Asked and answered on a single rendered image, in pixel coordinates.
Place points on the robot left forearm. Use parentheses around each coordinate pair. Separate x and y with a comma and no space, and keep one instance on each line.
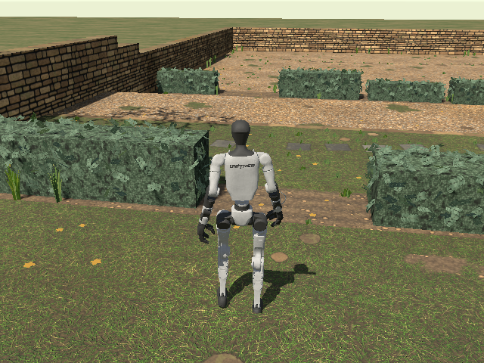
(207,207)

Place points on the robot left hand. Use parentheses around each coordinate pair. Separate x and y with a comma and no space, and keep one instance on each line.
(202,234)

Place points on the robot right hand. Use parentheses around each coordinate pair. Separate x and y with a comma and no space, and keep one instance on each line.
(272,214)

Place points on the left robot upper arm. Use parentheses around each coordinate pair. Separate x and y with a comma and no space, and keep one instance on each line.
(214,174)

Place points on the right robot upper arm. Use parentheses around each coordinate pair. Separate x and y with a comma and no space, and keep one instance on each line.
(268,171)

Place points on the robot right forearm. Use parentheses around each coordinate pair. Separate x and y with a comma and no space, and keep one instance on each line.
(275,200)

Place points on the left robot thigh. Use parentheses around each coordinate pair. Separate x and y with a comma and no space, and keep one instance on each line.
(223,226)

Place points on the robot left foot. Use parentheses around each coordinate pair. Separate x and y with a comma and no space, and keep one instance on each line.
(222,300)

